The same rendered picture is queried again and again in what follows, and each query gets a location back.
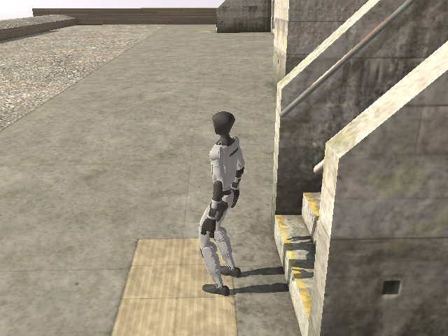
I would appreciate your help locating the robot right hand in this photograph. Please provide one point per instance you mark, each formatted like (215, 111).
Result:
(236, 193)

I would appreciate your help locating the robot left forearm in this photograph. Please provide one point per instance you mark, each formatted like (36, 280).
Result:
(216, 200)

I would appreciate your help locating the robot right forearm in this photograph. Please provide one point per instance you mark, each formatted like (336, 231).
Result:
(235, 184)

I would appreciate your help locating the right robot upper arm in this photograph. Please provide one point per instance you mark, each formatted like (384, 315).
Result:
(240, 160)

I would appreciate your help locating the robot left hand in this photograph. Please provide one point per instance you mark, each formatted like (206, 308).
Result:
(209, 225)

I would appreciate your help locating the robot head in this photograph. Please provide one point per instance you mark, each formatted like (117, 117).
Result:
(223, 122)

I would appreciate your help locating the left robot upper arm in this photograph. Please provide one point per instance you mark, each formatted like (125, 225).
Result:
(216, 156)

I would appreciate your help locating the robot torso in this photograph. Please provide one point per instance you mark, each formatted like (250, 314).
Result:
(230, 167)

